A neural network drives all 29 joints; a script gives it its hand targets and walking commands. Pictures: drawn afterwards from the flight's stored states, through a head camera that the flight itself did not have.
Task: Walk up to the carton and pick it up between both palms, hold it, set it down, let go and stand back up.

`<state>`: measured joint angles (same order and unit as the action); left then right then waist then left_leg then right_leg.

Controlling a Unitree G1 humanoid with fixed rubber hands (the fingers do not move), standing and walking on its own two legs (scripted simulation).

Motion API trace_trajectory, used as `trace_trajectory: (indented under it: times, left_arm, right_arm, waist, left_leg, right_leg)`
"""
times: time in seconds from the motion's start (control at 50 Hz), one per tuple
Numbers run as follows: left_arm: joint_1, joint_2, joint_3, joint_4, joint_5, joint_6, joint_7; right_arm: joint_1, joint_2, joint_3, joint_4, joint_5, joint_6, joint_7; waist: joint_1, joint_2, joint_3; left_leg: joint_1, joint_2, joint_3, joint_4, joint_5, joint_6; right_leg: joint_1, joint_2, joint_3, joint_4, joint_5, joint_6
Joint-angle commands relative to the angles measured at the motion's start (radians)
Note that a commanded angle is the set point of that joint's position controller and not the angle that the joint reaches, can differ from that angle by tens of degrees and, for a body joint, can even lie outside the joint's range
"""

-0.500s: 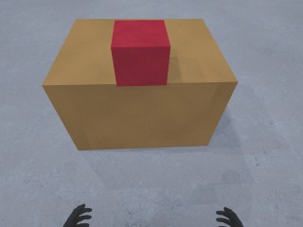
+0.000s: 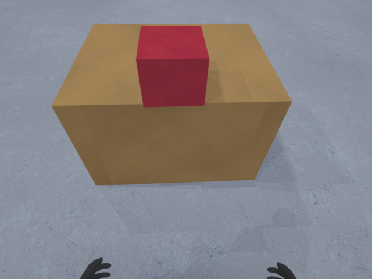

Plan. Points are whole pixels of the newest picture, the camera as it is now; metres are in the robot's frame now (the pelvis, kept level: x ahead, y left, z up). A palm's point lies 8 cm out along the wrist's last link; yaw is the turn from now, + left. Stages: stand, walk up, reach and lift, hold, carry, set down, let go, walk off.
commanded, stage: stand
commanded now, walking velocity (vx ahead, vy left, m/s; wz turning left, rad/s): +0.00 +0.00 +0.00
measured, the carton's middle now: (172, 65) +0.88 +0.08 -0.02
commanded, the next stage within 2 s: walk up in 0.40 s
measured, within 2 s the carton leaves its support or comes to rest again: neither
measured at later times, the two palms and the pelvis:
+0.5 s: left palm out of the picture +0.09 +0.23 -0.11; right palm out of the picture +0.09 -0.23 -0.11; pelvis +0.00 +0.00 +0.00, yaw +0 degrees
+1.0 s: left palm out of the picture +0.08 +0.33 -0.13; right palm out of the picture +0.12 -0.19 -0.10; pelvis +0.08 +0.07 +0.00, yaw +6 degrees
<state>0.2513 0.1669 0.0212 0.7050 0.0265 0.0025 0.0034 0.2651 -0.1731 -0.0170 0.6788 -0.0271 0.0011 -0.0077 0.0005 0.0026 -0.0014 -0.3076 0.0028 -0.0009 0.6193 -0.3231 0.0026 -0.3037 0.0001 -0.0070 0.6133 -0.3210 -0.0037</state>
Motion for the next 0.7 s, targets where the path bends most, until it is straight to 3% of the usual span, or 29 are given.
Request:
trace_trajectory:
  times: [0.0,0.56,0.58,0.6,0.62,0.64,0.66,0.68]
  left_arm:
    - [-0.002,0.085,0.023,-0.063,0.000,-0.015,0.004]
    - [0.038,0.085,0.036,0.041,-0.005,-0.016,0.017]
    - [0.146,0.140,0.053,0.024,0.038,-0.038,0.001]
    - [0.169,0.164,0.065,0.033,0.038,-0.043,0.000]
    - [0.223,0.204,0.077,0.052,0.029,-0.046,0.003]
    - [0.214,0.235,0.081,0.065,0.029,-0.048,0.010]
    - [0.209,0.237,0.083,0.068,0.036,-0.055,0.017]
    - [0.229,0.219,0.076,0.078,0.039,-0.065,0.019]
  right_arm:
    - [0.002,-0.083,-0.025,-0.061,0.000,-0.015,-0.004]
    - [0.044,-0.082,-0.039,0.041,0.004,-0.017,-0.017]
    - [0.153,-0.125,-0.051,0.052,-0.018,-0.029,0.006]
    - [0.112,-0.117,-0.049,0.050,-0.021,-0.030,0.015]
    - [0.045,-0.095,-0.041,0.019,-0.031,-0.030,0.025]
    - [0.008,-0.084,-0.036,-0.012,-0.040,-0.035,0.033]
    - [-0.006,-0.095,-0.038,-0.028,-0.046,-0.045,0.038]
    - [-0.018,-0.110,-0.043,-0.036,-0.042,-0.055,0.042]
  waist:
    - [0.000,0.000,-0.031]
    - [0.000,0.000,0.000]
    - [0.008,-0.016,-0.111]
    - [0.038,-0.059,-0.001]
    - [0.073,-0.112,0.102]
    - [0.074,-0.143,0.197]
    - [0.086,-0.129,0.235]
    - [0.097,-0.103,0.212]
  left_leg:
    - [0.012,0.047,-0.062,-0.111,0.149,0.036]
    - [0.041,0.055,-0.072,-0.159,0.162,0.042]
    - [0.011,0.025,-0.107,-0.080,-0.339,0.065]
    - [-0.183,0.001,-0.097,-0.028,-0.407,0.057]
    - [-0.309,-0.027,-0.024,0.109,-0.329,0.028]
    - [-0.395,-0.003,0.013,0.202,-0.226,0.011]
    - [-0.448,0.049,-0.032,0.218,-0.202,0.003]
    - [-0.459,0.063,-0.055,0.230,-0.191,-0.009]
  right_leg:
    - [0.010,-0.047,0.064,-0.102,0.144,-0.034]
    - [0.038,-0.056,0.073,-0.151,0.157,-0.041]
    - [0.169,-0.074,0.111,-0.146,-0.356,-0.077]
    - [0.202,-0.126,0.224,-0.219,-0.505,-0.113]
    - [0.192,-0.252,0.376,-0.346,-0.626,-0.178]
    - [0.182,-0.371,0.485,-0.422,-0.629,-0.238]
    - [0.203,-0.409,0.499,-0.431,-0.511,-0.263]
    - [0.222,-0.411,0.474,-0.443,-0.431,-0.261]
